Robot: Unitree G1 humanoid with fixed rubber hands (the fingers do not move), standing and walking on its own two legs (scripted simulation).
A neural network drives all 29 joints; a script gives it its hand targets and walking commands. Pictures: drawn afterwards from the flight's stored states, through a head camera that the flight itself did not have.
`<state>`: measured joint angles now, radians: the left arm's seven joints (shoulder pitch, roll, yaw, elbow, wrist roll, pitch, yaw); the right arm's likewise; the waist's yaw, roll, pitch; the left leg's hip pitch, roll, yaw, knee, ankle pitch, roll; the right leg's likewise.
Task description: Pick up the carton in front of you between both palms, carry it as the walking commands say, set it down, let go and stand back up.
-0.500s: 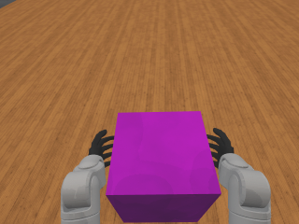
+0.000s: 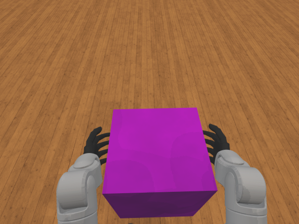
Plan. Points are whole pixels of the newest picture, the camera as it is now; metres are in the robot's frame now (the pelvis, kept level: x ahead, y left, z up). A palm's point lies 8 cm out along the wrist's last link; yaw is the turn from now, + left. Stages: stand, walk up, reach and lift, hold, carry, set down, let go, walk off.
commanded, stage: carry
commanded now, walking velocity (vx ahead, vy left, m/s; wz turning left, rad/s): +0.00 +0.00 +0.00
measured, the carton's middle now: (155, 166) +0.26 +0.00 +0.00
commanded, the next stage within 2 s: hold in 1.84 s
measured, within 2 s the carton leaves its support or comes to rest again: neither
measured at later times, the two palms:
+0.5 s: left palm (103, 114) +0.38 +0.15 +0.08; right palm (210, 113) +0.39 -0.15 +0.08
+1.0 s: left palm (108, 120) +0.39 +0.14 +0.04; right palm (206, 118) +0.40 -0.15 +0.04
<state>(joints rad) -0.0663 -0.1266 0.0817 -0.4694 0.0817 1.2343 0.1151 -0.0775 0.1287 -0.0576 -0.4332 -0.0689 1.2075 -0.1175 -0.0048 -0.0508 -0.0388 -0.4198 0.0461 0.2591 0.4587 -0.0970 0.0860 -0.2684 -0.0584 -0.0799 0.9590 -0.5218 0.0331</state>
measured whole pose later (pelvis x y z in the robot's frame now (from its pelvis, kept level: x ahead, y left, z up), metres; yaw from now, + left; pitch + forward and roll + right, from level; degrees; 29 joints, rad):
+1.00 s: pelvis +0.11 -0.01 +0.01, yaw +2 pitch +2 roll +0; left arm -0.19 -0.14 0.17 0.19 0.24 0.69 0.02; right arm -0.19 0.14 -0.16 0.20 -0.23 0.68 -0.02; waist 0.00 0.00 -0.09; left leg -0.25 0.07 0.21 0.51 -0.29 0.02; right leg -0.22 -0.06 -0.17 0.50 -0.31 -0.01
